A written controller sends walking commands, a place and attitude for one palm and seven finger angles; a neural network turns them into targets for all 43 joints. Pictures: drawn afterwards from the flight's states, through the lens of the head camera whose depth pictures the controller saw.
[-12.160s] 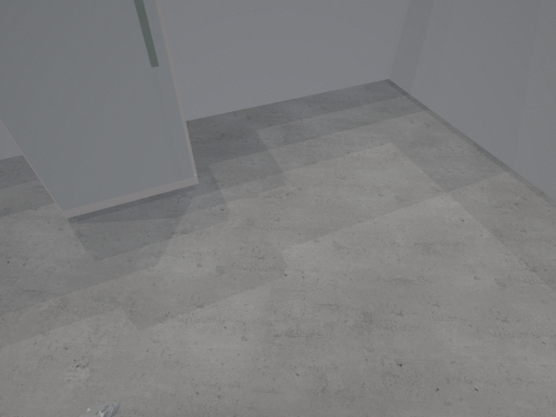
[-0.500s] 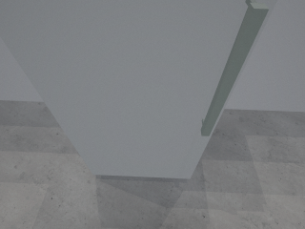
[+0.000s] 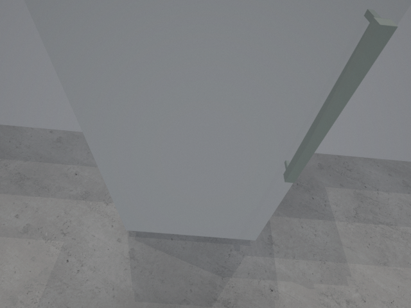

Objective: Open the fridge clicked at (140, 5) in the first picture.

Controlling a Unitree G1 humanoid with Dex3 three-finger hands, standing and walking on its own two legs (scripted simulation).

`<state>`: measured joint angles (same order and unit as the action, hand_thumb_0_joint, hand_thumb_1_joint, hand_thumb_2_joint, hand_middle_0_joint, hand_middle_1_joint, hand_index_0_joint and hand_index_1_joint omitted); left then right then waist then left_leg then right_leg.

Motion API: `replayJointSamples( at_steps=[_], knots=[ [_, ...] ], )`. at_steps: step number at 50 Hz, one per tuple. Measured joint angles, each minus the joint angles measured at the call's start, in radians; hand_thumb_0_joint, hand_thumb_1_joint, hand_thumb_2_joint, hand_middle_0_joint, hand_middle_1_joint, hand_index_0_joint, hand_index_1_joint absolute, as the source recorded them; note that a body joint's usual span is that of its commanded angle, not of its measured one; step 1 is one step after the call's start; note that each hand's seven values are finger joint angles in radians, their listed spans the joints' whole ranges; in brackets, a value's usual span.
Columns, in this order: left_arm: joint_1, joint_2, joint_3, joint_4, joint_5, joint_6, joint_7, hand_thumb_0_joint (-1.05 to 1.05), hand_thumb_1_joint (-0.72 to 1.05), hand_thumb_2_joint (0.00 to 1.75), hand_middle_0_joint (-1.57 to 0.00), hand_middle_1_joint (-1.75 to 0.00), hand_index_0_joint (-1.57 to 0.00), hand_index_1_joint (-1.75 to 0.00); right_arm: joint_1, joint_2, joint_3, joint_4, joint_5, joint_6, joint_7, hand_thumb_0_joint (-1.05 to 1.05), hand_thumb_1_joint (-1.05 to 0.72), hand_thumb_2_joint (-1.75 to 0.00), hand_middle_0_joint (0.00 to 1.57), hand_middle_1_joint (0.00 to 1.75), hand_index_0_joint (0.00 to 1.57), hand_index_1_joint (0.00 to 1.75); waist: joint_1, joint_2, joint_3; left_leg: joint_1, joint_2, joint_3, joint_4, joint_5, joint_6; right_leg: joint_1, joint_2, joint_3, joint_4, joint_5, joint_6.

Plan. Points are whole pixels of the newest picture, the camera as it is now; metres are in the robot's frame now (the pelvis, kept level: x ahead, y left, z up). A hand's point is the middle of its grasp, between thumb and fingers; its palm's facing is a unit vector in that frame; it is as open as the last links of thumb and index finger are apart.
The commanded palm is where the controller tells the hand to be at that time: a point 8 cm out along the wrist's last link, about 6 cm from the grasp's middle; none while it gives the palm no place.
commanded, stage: come to a stop and stand still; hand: right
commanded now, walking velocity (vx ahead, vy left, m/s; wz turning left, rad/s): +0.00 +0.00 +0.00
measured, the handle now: (319, 117) +0.47 -0.21 +0.13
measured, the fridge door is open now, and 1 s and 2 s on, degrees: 0 0 0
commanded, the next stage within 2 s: look again from close up in 1.74 s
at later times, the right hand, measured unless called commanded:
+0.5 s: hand out of the picture -0.07 -0.16 -0.17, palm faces +0.06 +0.99 -0.16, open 7.4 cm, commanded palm none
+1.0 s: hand out of the picture -0.06 -0.17 -0.17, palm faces +0.05 +0.99 -0.13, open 7.4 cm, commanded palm none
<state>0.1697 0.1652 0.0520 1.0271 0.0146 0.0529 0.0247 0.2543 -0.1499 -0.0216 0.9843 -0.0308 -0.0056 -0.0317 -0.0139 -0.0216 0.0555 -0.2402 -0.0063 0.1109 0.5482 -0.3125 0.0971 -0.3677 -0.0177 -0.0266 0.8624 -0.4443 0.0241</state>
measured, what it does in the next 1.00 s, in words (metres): steps on the spot: right foot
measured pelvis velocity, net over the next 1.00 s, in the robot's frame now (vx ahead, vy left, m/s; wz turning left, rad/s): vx -0.04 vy -0.02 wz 0.01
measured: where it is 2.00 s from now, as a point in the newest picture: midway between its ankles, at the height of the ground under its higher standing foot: outside the picture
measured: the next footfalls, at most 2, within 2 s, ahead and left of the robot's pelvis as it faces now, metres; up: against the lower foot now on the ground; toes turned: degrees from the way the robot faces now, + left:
right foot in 0.14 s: -0.01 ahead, -0.12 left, +0.00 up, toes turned -2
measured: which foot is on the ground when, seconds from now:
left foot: down 0.00-1.00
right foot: up 0.00-0.12, down 0.14-1.00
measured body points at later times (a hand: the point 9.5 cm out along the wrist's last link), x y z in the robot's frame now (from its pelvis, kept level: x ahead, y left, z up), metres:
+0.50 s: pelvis -0.05 +0.00 +0.01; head -0.05 +0.00 +0.46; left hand -0.09 +0.20 -0.15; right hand -0.07 -0.21 -0.16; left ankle -0.01 +0.05 -0.73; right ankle -0.05 -0.12 -0.73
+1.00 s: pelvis -0.04 -0.02 +0.01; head -0.03 -0.02 +0.46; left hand -0.08 +0.17 -0.15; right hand -0.06 -0.22 -0.16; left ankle -0.01 +0.05 -0.74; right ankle -0.05 -0.12 -0.74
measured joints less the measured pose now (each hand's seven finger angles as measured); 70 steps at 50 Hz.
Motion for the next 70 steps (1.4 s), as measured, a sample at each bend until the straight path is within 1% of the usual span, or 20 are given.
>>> replayJointSamples(
  at_steps=[2,4,5,7,8,11,16,21,29,37,43,53,59,70],
  knots=[
    [0.006,-0.004,-0.004,0.007,-0.003,-0.004,0.001,0.00,0.93,0.90,-0.20,-0.30,-0.20,-0.30,0.007,-0.001,-0.001,0.005,0.000,-0.004,-0.005,0.01,-0.93,-0.90,0.20,0.30,0.20,0.30,-0.005,0.010,-0.005,-0.001,-0.011,0.001,-0.017,0.016,0.006,0.041,0.001,-0.004,-0.059,-0.003,0.004],
    [0.011,-0.008,-0.009,0.013,-0.005,-0.010,0.004,0.00,0.93,0.90,-0.20,-0.30,-0.20,-0.30,0.013,-0.006,0.000,0.012,0.002,-0.008,-0.002,0.01,-0.93,-0.90,0.21,0.30,0.20,0.30,-0.008,0.019,-0.008,-0.004,-0.022,0.006,-0.029,0.029,0.011,0.088,0.000,-0.008,-0.148,0.011,0.005],
    [0.015,-0.009,-0.012,0.016,-0.005,-0.015,0.007,0.00,0.93,0.90,-0.20,-0.30,-0.20,-0.30,0.016,-0.007,0.001,0.018,0.004,-0.008,-0.001,0.01,-0.93,-0.90,0.21,0.30,0.20,0.30,-0.009,0.021,-0.009,-0.006,-0.029,0.010,-0.033,0.034,0.013,0.115,-0.001,-0.008,-0.204,0.035,0.004],
    [0.026,-0.008,-0.019,0.022,-0.005,-0.026,0.012,0.00,0.93,0.90,-0.20,-0.30,-0.20,-0.30,0.021,-0.007,0.003,0.033,0.011,-0.006,0.000,0.01,-0.93,-0.90,0.21,0.30,0.20,0.30,-0.007,0.017,-0.012,-0.010,-0.046,0.023,-0.032,0.040,0.013,0.178,-0.008,-0.004,-0.339,0.124,-0.006],
    [0.028,-0.013,-0.021,0.033,-0.005,-0.032,0.016,0.00,0.94,0.90,-0.20,-0.30,-0.20,-0.30,0.017,-0.011,0.002,0.045,0.013,-0.003,0.000,0.01,-0.93,-0.90,0.21,0.30,0.20,0.30,-0.006,0.028,-0.006,-0.007,-0.046,0.026,-0.032,0.042,0.012,0.193,-0.006,-0.003,-0.367,0.148,-0.008],
    [0.049,-0.022,-0.035,0.054,0.000,-0.037,0.020,0.00,0.94,0.90,-0.20,-0.30,-0.20,-0.30,0.019,-0.013,0.003,0.076,0.017,0.006,0.000,0.01,-0.93,-0.90,0.21,0.30,0.20,0.30,-0.017,0.052,-0.006,0.027,-0.051,0.019,-0.089,0.079,0.000,0.216,-0.009,-0.010,-0.397,0.160,-0.003],
    [0.100,-0.028,-0.053,0.080,0.005,-0.038,0.017,0.00,0.93,0.90,-0.20,-0.30,-0.19,-0.30,0.030,-0.003,0.015,0.112,0.019,0.011,0.012,0.01,-0.92,-0.90,0.21,0.30,0.20,0.30,-0.017,0.048,-0.020,0.062,-0.058,0.020,-0.168,0.134,-0.005,0.235,-0.011,-0.008,-0.442,0.193,-0.005],
    [0.151,-0.048,-0.065,0.095,0.009,-0.037,0.012,0.00,0.92,0.90,-0.20,-0.30,-0.19,-0.30,0.048,0.006,0.018,0.127,0.019,0.008,0.015,0.01,-0.91,-0.90,0.20,0.30,0.20,0.30,-0.012,0.039,-0.025,0.062,-0.055,0.019,-0.199,0.162,-0.009,0.230,-0.007,-0.009,-0.462,0.218,-0.011],
    [0.229,-0.084,-0.072,0.114,0.012,-0.038,0.007,0.00,0.91,0.90,-0.20,-0.30,-0.20,-0.30,0.072,0.010,0.011,0.135,0.020,0.008,0.011,0.00,-0.91,-0.90,0.20,0.30,0.20,0.30,0.004,0.041,-0.035,0.033,-0.050,0.015,-0.196,0.174,-0.012,0.198,-0.002,-0.013,-0.451,0.224,-0.020],
    [0.271,-0.099,-0.075,0.124,0.012,-0.047,0.010,0.00,0.91,0.90,-0.20,-0.30,-0.20,-0.30,0.073,0.023,0.012,0.132,0.021,0.000,0.009,0.00,-0.90,-0.90,0.20,0.30,0.19,0.30,0.005,0.046,-0.043,0.003,-0.031,0.011,-0.165,0.163,-0.018,0.179,0.015,-0.018,-0.446,0.222,-0.032],
    [0.258,-0.099,-0.075,0.117,0.009,-0.059,0.013,0.00,0.91,0.90,-0.20,-0.30,-0.20,-0.30,0.073,0.037,0.017,0.136,0.020,-0.007,0.007,0.00,-0.91,-0.90,0.20,0.30,0.19,0.30,0.002,0.045,-0.045,-0.001,-0.020,0.005,-0.149,0.151,-0.023,0.186,0.027,-0.023,-0.450,0.216,-0.042],
    [0.188,-0.089,-0.078,0.095,0.003,-0.078,0.018,0.00,0.91,0.90,-0.20,-0.30,-0.20,-0.30,0.074,0.048,0.027,0.149,0.018,-0.016,0.003,0.00,-0.91,-0.90,0.20,0.30,0.19,0.30,-0.004,0.034,-0.043,0.016,-0.010,-0.006,-0.141,0.129,-0.036,0.216,0.038,-0.032,-0.469,0.204,-0.052],
    [0.164,-0.069,-0.077,0.101,0.002,-0.078,0.021,0.01,0.93,0.90,-0.20,-0.30,-0.20,-0.30,0.071,0.045,0.029,0.150,0.016,-0.021,0.001,0.00,-0.91,-0.90,0.20,0.30,0.19,0.30,-0.008,0.028,-0.039,0.033,-0.007,-0.007,-0.141,0.115,-0.041,0.238,0.042,-0.031,-0.480,0.197,-0.054],
    [0.141,-0.051,-0.076,0.104,0.001,-0.082,0.021,0.00,0.92,0.90,-0.20,-0.30,-0.20,-0.30,0.052,0.025,0.029,0.148,0.017,-0.022,0.000,0.00,-0.91,-0.90,0.20,0.30,0.19,0.30,-0.004,0.032,-0.023,0.052,-0.011,-0.005,-0.149,0.101,-0.040,0.260,0.039,-0.028,-0.494,0.187,-0.050]
  ],
)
